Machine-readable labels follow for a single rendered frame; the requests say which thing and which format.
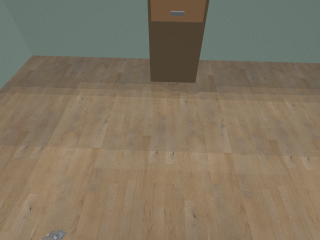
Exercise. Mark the drawer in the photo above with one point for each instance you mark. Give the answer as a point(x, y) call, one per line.
point(193, 10)

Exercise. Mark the left robot hand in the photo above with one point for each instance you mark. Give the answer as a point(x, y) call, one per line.
point(55, 235)

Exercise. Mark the cabinet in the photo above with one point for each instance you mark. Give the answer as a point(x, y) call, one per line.
point(175, 48)

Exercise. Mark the handle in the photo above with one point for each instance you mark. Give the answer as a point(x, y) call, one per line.
point(177, 13)

